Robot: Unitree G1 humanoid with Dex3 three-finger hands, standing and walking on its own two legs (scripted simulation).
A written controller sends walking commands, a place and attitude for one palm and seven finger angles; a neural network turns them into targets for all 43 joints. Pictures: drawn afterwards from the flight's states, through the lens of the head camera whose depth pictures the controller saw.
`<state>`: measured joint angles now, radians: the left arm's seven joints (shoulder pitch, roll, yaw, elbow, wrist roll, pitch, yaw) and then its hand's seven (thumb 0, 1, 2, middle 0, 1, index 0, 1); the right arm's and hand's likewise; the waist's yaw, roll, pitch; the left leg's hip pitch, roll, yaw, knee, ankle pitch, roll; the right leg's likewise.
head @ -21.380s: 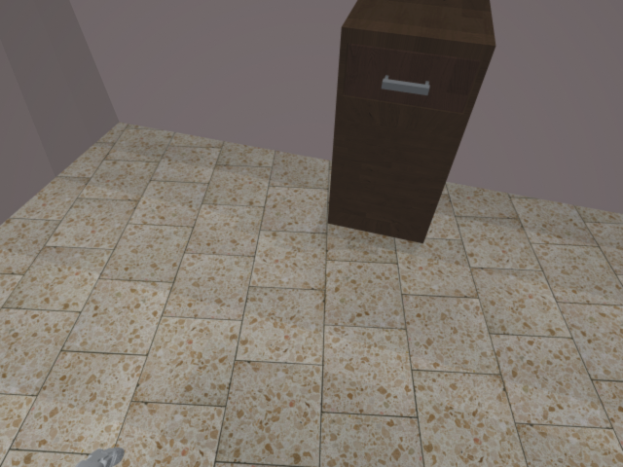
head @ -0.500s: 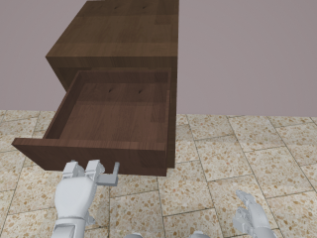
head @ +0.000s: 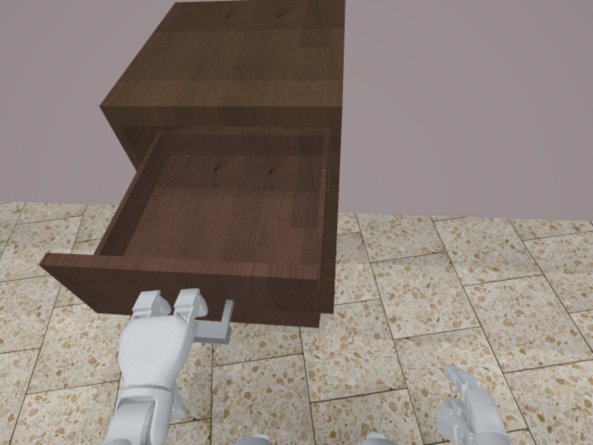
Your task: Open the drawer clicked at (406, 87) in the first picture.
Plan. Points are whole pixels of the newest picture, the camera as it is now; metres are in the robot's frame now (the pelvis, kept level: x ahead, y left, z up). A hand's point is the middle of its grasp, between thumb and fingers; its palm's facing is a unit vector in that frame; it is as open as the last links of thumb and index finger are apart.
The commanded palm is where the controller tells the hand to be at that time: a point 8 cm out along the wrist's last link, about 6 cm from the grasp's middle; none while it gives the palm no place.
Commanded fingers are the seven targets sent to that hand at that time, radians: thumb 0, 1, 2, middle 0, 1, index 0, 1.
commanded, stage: lift the hand off the handle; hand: left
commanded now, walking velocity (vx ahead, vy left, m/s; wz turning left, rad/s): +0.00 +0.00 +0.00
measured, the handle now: (184, 317) +0.28 +0.20 -0.01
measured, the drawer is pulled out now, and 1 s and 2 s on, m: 0.30 0.30 0.30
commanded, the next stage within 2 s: draw the hand back to the body in 1.14 s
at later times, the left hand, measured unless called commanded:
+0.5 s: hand (162, 334) +0.24 +0.20 +0.04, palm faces +0.03 -0.11 -0.99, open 13.0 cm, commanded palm +0.22 +0.20 +0.11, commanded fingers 0.00 -0.50 0.30 -0.30 -1.20 -0.30 -1.20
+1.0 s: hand (130, 299) +0.25 +0.21 +0.13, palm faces +0.10 -0.13 -0.99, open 13.8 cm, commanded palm +0.21 +0.21 +0.18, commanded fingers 0.00 -0.50 0.30 -0.30 -1.20 -0.30 -1.20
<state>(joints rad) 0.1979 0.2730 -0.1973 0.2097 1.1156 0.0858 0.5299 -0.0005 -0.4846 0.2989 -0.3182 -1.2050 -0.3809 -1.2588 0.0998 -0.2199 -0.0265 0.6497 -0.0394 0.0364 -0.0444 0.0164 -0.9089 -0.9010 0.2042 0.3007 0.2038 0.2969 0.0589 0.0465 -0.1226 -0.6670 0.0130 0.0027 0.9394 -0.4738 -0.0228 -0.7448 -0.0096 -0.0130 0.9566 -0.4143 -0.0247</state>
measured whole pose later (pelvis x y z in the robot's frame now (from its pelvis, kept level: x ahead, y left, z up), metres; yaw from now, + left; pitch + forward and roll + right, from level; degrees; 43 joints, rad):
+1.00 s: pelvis +0.03 +0.00 +0.05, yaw -1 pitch +1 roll +1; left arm 0.32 0.38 -0.14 -0.28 0.99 0.11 0.18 0.00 -0.49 0.30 -0.32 -1.21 -0.33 -1.20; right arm 0.06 -0.23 0.01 0.62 -0.01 0.09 0.01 0.02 -0.91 -0.90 0.20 0.30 0.20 0.30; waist 0.11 0.09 -0.04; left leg -0.21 0.02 0.02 0.53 -0.33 -0.02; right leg -0.30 0.00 0.00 0.58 -0.29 -0.02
